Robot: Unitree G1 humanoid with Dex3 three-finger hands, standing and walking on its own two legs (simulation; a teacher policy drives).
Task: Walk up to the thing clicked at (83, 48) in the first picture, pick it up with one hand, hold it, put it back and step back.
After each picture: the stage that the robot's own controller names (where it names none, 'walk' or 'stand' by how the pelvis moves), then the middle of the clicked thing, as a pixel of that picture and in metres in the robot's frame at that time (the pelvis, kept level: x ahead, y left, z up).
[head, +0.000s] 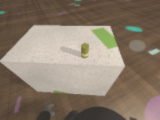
stand; (84, 51) +0.54 +0.08 +0.05
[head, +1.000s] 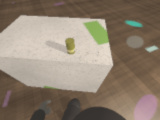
walk; (70, 46) +0.50 +0.20 +0.07
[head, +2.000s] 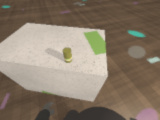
stand; (67, 55) +0.46 +0.22 +0.04
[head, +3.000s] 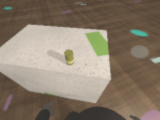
stand; (69, 57) +0.44 +0.20 +0.04
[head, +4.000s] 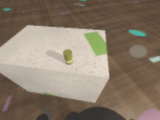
stand; (68, 57) +0.45 +0.21 +0.04
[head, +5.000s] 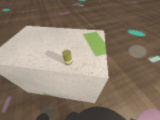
stand; (67, 57) +0.45 +0.21 +0.04
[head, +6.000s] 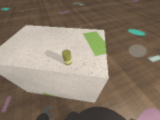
stand; (67, 57) +0.44 +0.21 +0.04
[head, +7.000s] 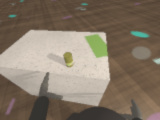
rise first; (68, 60) +0.43 +0.23 +0.05
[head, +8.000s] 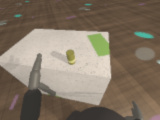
go down; (71, 57) +0.46 +0.22 +0.05
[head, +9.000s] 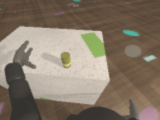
go down; (66, 60) +0.42 +0.20 +0.05
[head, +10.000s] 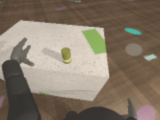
approach; (66, 56) +0.44 +0.20 +0.06
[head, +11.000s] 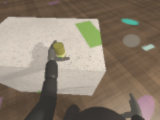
close; (60, 51) +0.45 +0.22 +0.09
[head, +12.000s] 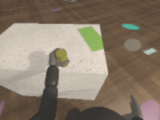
lift; (62, 58) +0.39 +0.20 +0.11
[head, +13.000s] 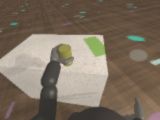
lift; (66, 56) +0.32 +0.17 +0.22
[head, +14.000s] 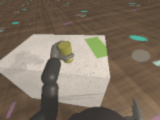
hold; (66, 52) +0.33 +0.17 +0.23
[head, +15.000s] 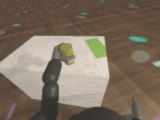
hold; (67, 54) +0.33 +0.17 +0.23
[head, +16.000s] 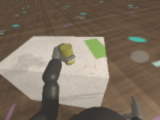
crouch; (67, 54) +0.34 +0.17 +0.22
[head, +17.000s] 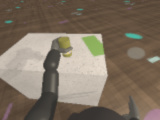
crouch; (65, 47) +0.40 +0.19 +0.22
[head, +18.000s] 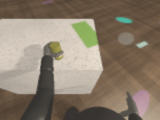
lower; (57, 51) +0.46 +0.23 +0.08
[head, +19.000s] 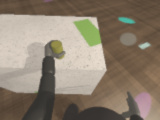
lower; (58, 50) +0.45 +0.22 +0.10
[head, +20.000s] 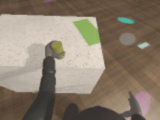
lower; (58, 50) +0.45 +0.22 +0.09
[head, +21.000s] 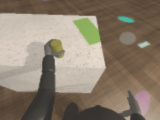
lower; (58, 49) +0.46 +0.22 +0.09
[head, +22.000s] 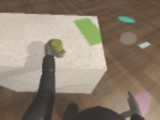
loosen; (58, 49) +0.46 +0.22 +0.09
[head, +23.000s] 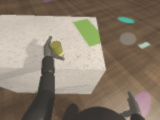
withdraw; (57, 50) +0.45 +0.23 +0.09
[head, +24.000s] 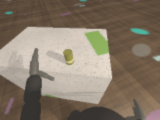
sink last; (68, 57) +0.44 +0.21 +0.07
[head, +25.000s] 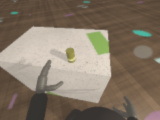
stand; (70, 55) +0.46 +0.22 +0.05
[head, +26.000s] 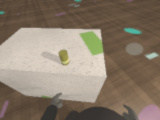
stand; (64, 57) +0.44 +0.23 +0.05
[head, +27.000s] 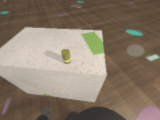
stand; (66, 56) +0.46 +0.23 +0.04
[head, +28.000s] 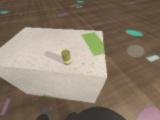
stand; (66, 57) +0.45 +0.22 +0.04
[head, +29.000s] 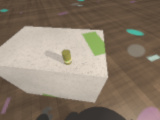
stand; (67, 57) +0.45 +0.22 +0.04
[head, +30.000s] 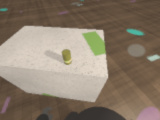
stand; (67, 57) +0.45 +0.22 +0.04
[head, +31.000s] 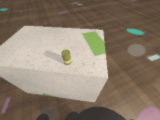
stand; (66, 57) +0.44 +0.22 +0.04
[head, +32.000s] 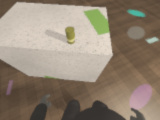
walk; (70, 35) +0.57 +0.20 +0.06
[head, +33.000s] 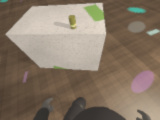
walk; (72, 22) +0.82 +0.25 +0.06
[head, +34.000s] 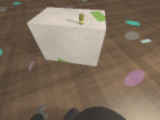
stand; (81, 19) +1.11 +0.19 +0.06
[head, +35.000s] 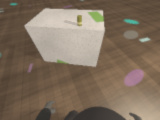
stand; (79, 20) +1.08 +0.20 +0.04
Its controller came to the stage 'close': yes
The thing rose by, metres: 0.22
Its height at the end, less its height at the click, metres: +0.00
